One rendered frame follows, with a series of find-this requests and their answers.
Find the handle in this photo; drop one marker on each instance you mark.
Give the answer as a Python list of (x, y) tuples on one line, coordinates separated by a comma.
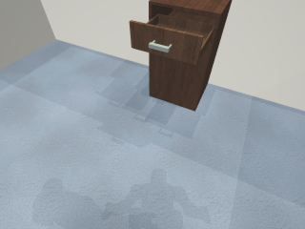
[(158, 47)]

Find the drawer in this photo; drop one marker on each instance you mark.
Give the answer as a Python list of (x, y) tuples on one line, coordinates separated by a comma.
[(189, 39)]

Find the cabinet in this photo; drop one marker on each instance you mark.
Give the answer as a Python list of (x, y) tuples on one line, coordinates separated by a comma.
[(178, 82)]

